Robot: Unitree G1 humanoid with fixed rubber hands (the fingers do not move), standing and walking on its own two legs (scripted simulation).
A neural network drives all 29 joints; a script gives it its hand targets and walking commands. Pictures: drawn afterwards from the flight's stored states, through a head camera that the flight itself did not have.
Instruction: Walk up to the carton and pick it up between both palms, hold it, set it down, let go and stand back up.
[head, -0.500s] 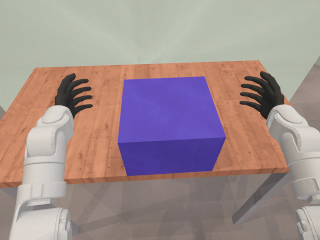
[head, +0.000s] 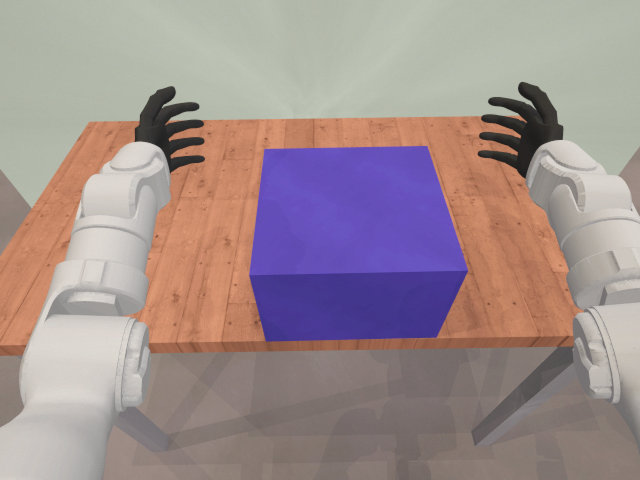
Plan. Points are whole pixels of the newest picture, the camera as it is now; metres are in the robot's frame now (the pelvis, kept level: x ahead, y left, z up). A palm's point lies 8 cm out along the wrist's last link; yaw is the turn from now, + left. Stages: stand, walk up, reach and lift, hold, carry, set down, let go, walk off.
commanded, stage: reach and lift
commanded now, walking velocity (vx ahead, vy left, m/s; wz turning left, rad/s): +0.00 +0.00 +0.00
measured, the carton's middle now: (348, 241) +0.43 -0.02 +0.05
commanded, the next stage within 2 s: none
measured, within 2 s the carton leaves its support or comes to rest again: neither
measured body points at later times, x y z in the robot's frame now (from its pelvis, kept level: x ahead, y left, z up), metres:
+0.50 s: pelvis +0.00 +0.00 -0.01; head +0.05 +0.00 +0.44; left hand +0.44 +0.21 +0.09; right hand +0.45 -0.20 +0.09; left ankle -0.03 +0.12 -0.75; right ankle +0.04 -0.12 -0.75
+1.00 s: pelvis -0.01 -0.01 -0.01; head +0.04 -0.01 +0.44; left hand +0.45 +0.15 +0.10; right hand +0.45 -0.18 +0.10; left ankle -0.03 +0.12 -0.75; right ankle +0.04 -0.12 -0.75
